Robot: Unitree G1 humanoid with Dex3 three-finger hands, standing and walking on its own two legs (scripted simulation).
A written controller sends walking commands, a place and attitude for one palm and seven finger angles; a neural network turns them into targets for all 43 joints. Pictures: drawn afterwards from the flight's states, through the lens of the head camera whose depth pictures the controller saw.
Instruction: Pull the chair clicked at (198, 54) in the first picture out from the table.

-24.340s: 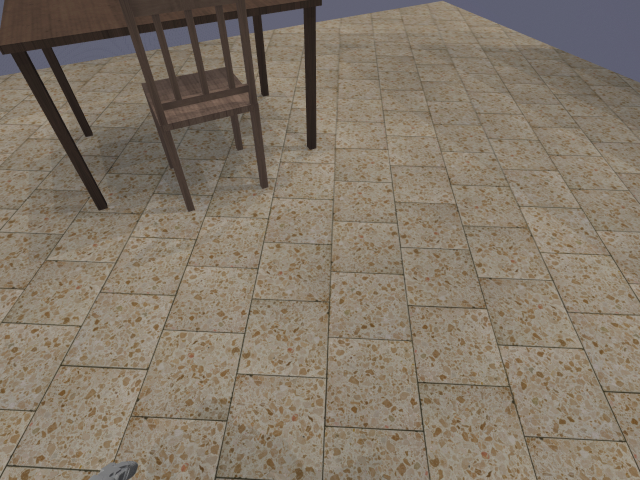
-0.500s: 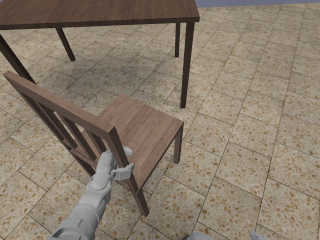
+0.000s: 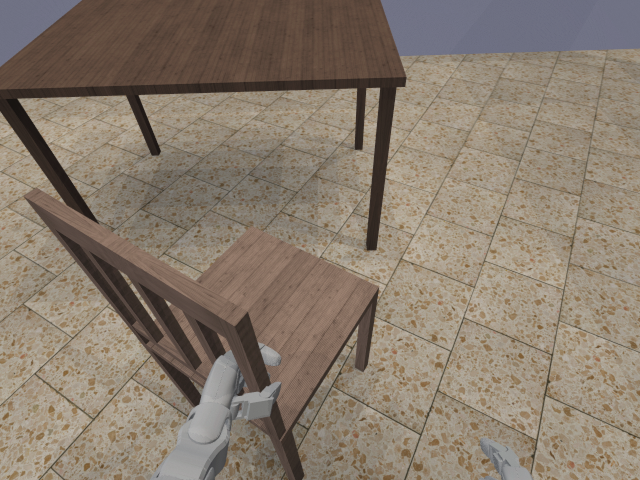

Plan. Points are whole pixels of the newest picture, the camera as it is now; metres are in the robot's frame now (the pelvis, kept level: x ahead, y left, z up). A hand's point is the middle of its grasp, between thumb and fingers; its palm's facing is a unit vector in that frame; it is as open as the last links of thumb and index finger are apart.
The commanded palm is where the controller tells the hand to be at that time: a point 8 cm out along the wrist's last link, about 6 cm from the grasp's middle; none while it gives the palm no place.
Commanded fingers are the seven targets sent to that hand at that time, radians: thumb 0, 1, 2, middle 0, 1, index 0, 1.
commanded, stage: stop walking, hand still on the chair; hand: left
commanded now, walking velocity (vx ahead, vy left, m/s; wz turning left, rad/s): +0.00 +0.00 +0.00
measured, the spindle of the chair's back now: (170, 325) +0.37 +0.27 -0.09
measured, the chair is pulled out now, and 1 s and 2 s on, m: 0.56 0.56 0.56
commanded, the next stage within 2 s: open the thumb and straighten the fingers in 0.12 s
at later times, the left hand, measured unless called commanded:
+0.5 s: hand (259, 385) +0.26 +0.10 -0.06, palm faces -0.11 -0.98 -0.16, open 9.2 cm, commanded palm +0.24 +0.16 -0.04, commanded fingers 0.00 -0.55 0.20 -0.38 -1.09 -0.38 -1.09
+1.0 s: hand (263, 389) +0.25 +0.10 -0.06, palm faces -0.11 -0.98 -0.16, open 17.2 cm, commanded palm +0.24 +0.16 -0.04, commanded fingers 0.00 -0.55 0.20 0.00 0.00 0.00 0.00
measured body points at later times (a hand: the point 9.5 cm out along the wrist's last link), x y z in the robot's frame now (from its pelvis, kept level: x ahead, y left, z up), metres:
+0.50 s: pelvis +0.00 +0.00 -0.02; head +0.03 -0.02 +0.43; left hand +0.26 +0.15 -0.04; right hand +0.14 -0.26 -0.12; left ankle -0.04 +0.13 -0.74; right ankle +0.05 -0.13 -0.74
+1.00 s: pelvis +0.01 -0.01 -0.03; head +0.04 -0.03 +0.41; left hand +0.25 +0.15 -0.05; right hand +0.18 -0.25 -0.12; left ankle -0.04 +0.13 -0.74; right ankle +0.05 -0.13 -0.74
